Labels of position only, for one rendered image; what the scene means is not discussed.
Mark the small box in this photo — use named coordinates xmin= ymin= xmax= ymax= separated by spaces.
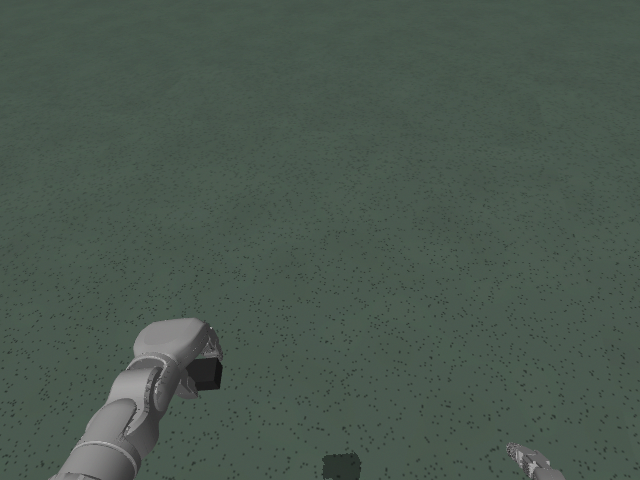
xmin=185 ymin=357 xmax=223 ymax=391

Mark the right robot hand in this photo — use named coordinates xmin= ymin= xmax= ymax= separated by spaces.
xmin=506 ymin=442 xmax=566 ymax=480

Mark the left robot hand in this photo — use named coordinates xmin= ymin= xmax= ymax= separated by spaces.
xmin=133 ymin=317 xmax=223 ymax=399

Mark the left robot arm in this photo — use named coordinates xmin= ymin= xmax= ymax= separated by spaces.
xmin=48 ymin=352 xmax=181 ymax=480

